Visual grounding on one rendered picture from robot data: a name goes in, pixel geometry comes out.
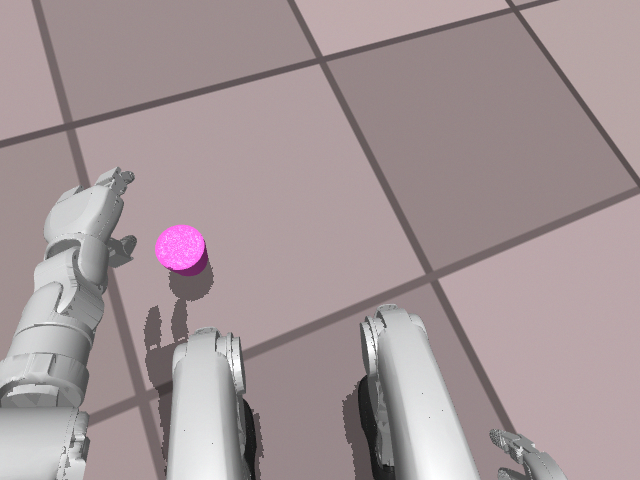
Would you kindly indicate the cup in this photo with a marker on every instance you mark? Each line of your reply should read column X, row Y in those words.
column 182, row 249

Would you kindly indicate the right robot hand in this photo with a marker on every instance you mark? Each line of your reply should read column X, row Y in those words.
column 537, row 465

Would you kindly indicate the left robot hand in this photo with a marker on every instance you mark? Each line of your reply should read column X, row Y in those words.
column 95, row 212

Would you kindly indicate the right robot foot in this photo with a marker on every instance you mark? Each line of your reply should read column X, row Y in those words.
column 380, row 471

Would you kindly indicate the left robot arm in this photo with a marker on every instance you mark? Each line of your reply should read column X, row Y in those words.
column 43, row 379

